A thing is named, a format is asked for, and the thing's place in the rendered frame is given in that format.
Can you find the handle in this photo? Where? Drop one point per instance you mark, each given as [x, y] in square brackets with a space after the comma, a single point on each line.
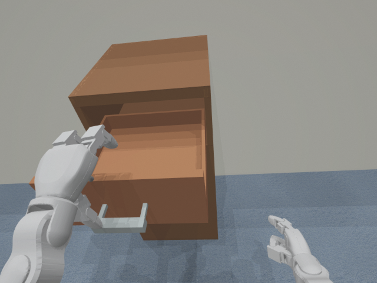
[122, 225]

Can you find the right robot hand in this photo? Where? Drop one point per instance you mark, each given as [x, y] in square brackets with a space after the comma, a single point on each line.
[283, 250]

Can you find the drawer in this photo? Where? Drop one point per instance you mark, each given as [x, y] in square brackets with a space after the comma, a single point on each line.
[160, 159]

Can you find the left robot hand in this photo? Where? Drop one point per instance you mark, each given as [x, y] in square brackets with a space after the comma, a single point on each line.
[64, 170]

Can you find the cabinet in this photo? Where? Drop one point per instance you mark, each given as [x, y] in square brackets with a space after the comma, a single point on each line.
[149, 76]

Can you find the robot left forearm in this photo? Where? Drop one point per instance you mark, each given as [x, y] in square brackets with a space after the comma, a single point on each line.
[39, 242]

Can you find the robot right forearm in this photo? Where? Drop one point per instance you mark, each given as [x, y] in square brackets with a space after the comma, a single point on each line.
[307, 269]

